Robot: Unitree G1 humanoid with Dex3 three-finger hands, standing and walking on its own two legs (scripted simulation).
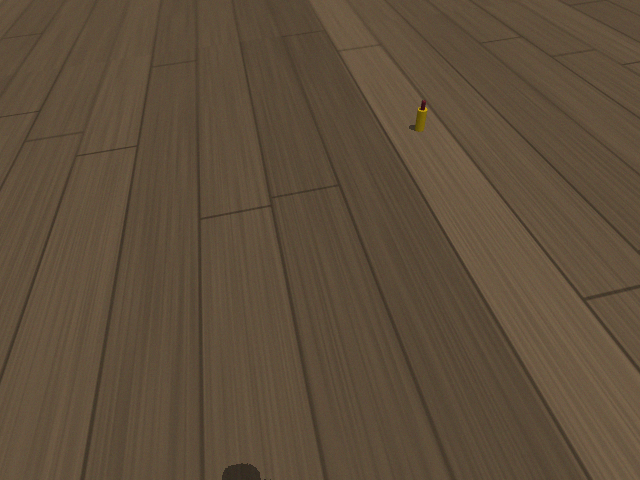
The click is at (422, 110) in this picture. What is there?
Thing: necked bottle
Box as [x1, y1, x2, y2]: [415, 100, 427, 131]
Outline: 424,100 422,101 421,106 418,108 415,129 418,131 423,130 427,109 424,106
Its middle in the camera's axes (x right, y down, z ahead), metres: +0.56 -0.69 +2.09
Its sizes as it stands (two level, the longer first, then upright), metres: 0.051 0.051 0.176
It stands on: the floor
